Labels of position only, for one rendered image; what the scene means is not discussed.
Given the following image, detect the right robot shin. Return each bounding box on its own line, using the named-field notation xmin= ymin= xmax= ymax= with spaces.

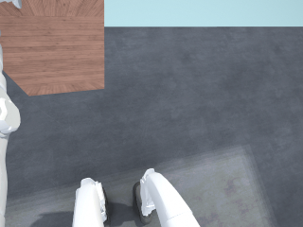
xmin=140 ymin=168 xmax=162 ymax=216

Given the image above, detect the right robot foot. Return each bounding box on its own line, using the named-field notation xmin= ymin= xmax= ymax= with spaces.
xmin=134 ymin=182 xmax=152 ymax=225

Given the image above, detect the cabinet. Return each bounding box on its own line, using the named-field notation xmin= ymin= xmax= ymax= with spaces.
xmin=0 ymin=0 xmax=105 ymax=96

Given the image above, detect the robot left upper arm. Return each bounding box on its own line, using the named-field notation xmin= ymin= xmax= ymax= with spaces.
xmin=0 ymin=88 xmax=21 ymax=227

